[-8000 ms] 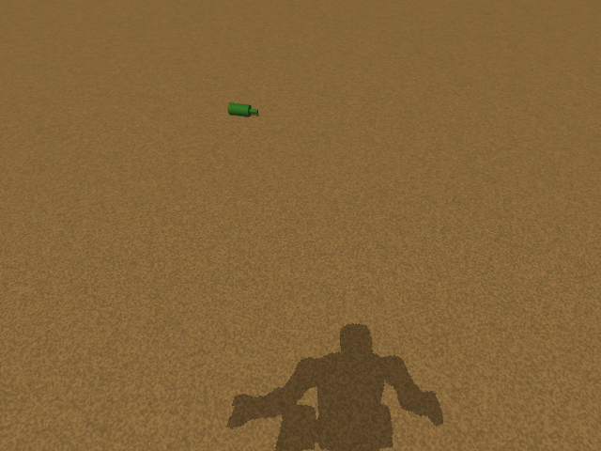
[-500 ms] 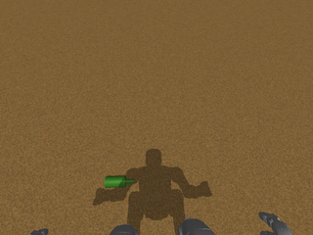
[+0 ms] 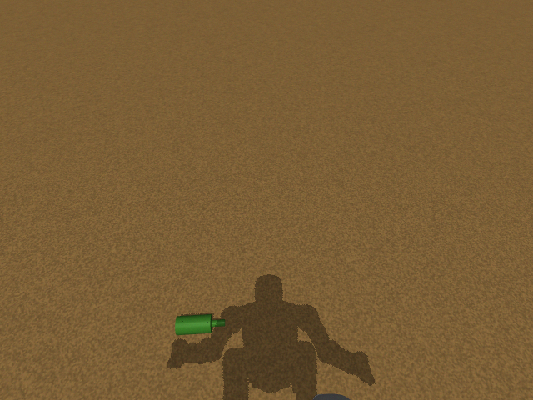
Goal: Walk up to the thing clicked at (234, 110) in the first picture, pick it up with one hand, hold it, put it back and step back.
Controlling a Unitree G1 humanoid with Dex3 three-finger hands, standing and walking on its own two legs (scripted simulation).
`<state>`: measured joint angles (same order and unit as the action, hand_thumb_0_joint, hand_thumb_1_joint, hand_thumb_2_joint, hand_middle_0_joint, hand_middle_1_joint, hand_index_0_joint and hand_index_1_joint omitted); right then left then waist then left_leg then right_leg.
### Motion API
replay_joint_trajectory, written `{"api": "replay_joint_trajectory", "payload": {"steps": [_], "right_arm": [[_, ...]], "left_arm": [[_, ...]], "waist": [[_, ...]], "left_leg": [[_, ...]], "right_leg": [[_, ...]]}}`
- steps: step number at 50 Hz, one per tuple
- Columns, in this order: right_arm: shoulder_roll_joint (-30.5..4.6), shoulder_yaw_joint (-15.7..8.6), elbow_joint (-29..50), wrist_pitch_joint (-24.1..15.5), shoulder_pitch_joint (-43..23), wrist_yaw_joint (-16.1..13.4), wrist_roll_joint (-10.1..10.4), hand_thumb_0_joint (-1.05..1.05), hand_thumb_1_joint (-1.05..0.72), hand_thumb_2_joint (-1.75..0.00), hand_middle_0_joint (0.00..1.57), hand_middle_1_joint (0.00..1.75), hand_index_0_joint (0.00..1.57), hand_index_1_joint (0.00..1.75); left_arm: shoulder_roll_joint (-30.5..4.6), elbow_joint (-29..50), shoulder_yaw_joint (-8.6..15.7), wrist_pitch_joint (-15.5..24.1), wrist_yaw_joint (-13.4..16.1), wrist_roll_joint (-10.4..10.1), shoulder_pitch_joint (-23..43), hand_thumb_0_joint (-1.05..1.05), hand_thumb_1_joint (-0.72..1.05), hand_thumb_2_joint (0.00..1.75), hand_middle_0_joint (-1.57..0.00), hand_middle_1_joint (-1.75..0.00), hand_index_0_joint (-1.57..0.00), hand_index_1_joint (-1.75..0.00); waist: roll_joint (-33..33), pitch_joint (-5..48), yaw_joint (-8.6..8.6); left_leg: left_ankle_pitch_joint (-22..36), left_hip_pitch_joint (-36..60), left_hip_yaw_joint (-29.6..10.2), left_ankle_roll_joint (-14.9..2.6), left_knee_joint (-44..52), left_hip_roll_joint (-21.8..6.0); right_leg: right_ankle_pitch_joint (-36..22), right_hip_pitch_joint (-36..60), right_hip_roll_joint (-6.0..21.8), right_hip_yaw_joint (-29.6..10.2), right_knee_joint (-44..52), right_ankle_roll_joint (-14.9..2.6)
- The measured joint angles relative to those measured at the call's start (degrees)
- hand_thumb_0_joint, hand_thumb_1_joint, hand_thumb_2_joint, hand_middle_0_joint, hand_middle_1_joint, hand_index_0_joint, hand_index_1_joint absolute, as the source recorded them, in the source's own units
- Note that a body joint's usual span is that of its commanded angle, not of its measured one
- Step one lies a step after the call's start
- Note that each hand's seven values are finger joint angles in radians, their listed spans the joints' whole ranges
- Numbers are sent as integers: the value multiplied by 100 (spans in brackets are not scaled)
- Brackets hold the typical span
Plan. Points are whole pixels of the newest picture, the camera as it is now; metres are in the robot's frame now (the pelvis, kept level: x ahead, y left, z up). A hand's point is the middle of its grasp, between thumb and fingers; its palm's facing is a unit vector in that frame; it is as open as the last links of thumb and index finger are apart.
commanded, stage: stand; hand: left
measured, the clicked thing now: (201, 324) +0.48 +0.24 -0.73
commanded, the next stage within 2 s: walk up in 1.96 s
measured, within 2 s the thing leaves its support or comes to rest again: neither
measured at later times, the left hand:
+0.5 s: hand out of the picture +0.13 +0.23 -0.14, palm faces -0.03 -0.94 -0.34, open 7.4 cm
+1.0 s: hand out of the picture +0.12 +0.23 -0.14, palm faces -0.01 -0.94 -0.35, open 7.4 cm
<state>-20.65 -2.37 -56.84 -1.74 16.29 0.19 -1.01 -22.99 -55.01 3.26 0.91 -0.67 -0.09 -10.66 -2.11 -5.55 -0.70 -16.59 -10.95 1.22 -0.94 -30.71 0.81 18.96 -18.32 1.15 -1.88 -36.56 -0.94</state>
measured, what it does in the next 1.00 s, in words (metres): stands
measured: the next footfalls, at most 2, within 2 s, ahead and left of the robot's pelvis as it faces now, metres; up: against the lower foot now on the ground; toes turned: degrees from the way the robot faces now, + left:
none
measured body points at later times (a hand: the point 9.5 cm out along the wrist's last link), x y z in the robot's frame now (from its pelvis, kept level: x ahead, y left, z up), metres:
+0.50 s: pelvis +0.03 -0.02 +0.01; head +0.04 -0.02 +0.46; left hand +0.13 +0.28 -0.11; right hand +0.12 -0.32 -0.12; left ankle +0.00 +0.11 -0.73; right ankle +0.06 -0.14 -0.73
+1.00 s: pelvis +0.04 -0.02 +0.02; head +0.05 -0.03 +0.47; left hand +0.12 +0.28 -0.11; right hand +0.13 -0.32 -0.12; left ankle +0.00 +0.11 -0.73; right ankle +0.06 -0.14 -0.73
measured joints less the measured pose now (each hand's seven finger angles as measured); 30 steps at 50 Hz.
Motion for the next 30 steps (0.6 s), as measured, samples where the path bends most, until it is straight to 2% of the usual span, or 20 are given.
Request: {"api": "replay_joint_trajectory", "payload": {"steps": [2,7,13,30], "right_arm": [[23,25,-58,57,-157,-12,63,1,-90,-90,21,30,21,30],[75,84,-191,83,-528,24,83,0,-90,-90,20,30,20,30],[75,143,-448,52,-803,57,57,0,-90,-90,20,30,20,30],[-1,151,-889,51,-1207,15,63,0,-90,-90,20,30,20,30]], "left_arm": [[1,-89,-30,45,15,45,38,1,90,90,-21,-30,-20,-30],[139,-429,-235,-23,-22,75,215,1,90,90,-21,-30,-20,-30],[290,-602,-364,64,-35,38,479,1,90,90,-21,-30,-20,-30],[261,-1007,-330,43,9,37,728,1,90,90,-21,-30,-20,-30]], "waist": [[41,-20,38],[210,142,-67],[292,266,-6],[229,241,43]], "left_leg": [[-80,13,32,71,-93,-57],[101,222,-42,125,340,-113],[251,411,-96,180,730,-156],[434,683,-122,248,1310,-220]], "right_leg": [[-851,242,6,-2,599,88],[-847,412,-35,83,888,135],[-961,607,-71,145,1251,104],[-1081,838,-130,185,1722,64]]}}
